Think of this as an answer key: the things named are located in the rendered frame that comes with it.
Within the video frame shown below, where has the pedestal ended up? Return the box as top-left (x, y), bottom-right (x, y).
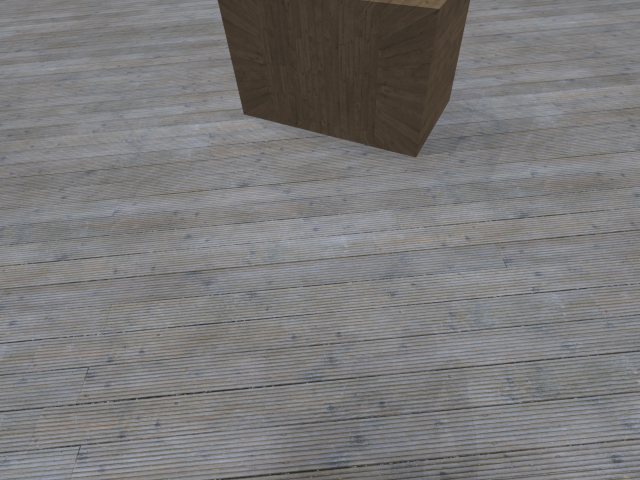
top-left (218, 0), bottom-right (470, 157)

